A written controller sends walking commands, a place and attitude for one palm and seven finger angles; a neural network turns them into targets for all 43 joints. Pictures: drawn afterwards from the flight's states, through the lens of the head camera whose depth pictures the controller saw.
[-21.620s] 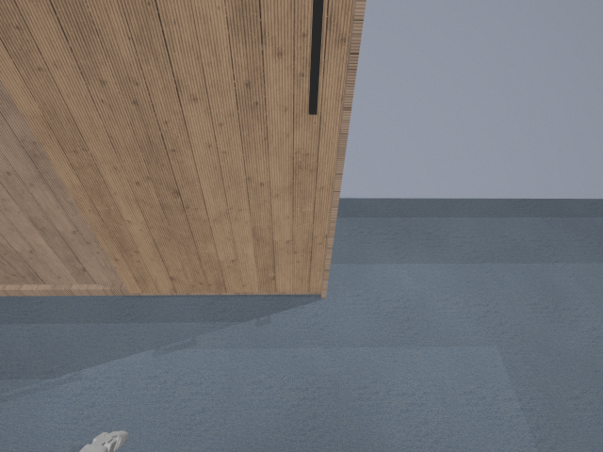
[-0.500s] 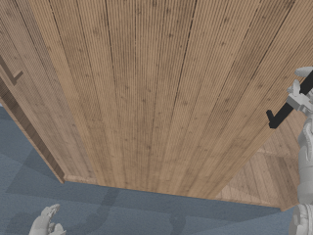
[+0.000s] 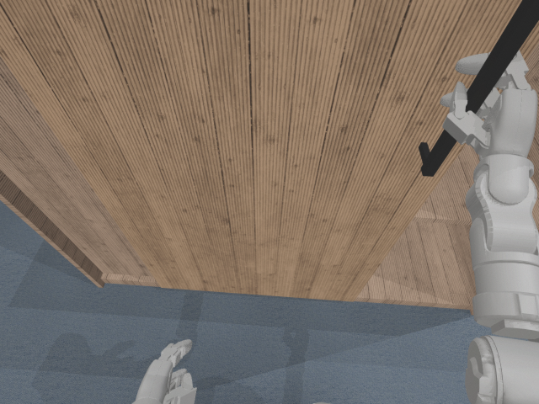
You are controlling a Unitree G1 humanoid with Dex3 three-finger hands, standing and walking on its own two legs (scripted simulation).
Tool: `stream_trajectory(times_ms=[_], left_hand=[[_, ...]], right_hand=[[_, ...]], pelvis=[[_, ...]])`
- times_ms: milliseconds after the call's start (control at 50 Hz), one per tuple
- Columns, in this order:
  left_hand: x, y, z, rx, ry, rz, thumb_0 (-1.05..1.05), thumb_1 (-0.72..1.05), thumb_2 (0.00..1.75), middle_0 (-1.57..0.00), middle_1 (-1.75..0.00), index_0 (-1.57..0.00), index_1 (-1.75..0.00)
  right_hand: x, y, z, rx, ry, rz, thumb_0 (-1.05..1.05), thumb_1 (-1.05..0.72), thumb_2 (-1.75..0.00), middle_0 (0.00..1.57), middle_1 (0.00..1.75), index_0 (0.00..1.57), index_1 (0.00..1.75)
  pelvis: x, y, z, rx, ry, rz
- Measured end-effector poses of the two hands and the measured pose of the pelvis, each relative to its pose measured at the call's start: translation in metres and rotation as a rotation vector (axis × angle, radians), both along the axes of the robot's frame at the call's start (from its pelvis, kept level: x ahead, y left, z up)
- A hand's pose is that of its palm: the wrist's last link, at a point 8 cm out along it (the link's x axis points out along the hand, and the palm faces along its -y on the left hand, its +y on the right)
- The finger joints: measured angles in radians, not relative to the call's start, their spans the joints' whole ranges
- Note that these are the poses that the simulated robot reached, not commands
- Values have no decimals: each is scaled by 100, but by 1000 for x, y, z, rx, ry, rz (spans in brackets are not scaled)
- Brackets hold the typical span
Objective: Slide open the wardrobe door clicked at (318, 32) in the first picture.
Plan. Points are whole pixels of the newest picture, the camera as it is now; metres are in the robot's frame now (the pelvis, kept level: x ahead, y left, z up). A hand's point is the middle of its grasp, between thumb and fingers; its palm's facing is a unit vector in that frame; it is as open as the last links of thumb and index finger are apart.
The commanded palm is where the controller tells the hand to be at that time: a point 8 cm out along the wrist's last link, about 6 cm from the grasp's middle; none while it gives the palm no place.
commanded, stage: stop walking and hold the door there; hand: right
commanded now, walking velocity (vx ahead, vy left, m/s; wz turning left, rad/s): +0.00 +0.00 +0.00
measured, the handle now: (466, 93) +0.47 -0.24 +0.21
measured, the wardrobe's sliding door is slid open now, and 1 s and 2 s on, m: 0.45 0.45 0.45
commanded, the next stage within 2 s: loosen the grip on the handle in 0.70 s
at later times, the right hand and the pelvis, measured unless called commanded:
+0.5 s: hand (451, 115) +0.43 -0.21 +0.20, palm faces +0.34 +0.92 -0.17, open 5.4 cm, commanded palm +0.40 -0.25 +0.18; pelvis +0.00 +0.03 +0.00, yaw +0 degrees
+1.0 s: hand (463, 107) +0.43 -0.21 +0.22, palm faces +0.31 +0.93 -0.19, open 7.2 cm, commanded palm +0.40 -0.24 +0.20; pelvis -0.01 +0.03 +0.00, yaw +0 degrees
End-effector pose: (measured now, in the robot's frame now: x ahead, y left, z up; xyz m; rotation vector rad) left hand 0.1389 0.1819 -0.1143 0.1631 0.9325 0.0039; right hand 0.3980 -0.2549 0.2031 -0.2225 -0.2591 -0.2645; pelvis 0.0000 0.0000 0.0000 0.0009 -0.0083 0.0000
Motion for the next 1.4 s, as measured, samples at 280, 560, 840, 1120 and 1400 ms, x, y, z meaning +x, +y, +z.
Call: stream_trajectory(times_ms=[280, 560, 840, 1120, 1400], left_hand=[[-22, 93, 23, 197, -35, 143, 1, 90, 90, -21, -30, -21, -30], [-34, 111, 14, 166, 3, 185, 1, 90, 90, -20, -30, -20, -30], [-35, 99, 9, 131, 15, 148, 1, 90, 90, -21, -30, -21, -30], [-60, 112, 27, 179, -85, 157, 1, 90, 90, -21, -30, -20, -30], [-77, 82, 12, 146, 8, 164, 2, 90, 90, -21, -30, -20, -30]], right_hand=[[-2, 4, 2, 48, 43, -32, -8, -77, -80, 45, 140, 32, 141], [-4, 6, 5, 27, 71, -79, -8, -75, -80, 45, 140, 34, 141], [3, -2, 8, -7, 107, -54, -10, -69, -80, 45, 140, 38, 141], [-4, 3, 17, 30, 82, -52, -1, 7, -44, 44, 138, 35, 136], [2, -4, 5, 15, 77, -46, -1, 52, -21, 39, 127, 29, 122]], pelvis=[[-4, 11, 4, 9, 2, 3], [1, 29, 3, 7, 2, 2], [-1, 30, 2, 2, 11, 13], [-21, 23, -2, -2, 39, -7], [-8, 9, 0, 7, 47, 4]])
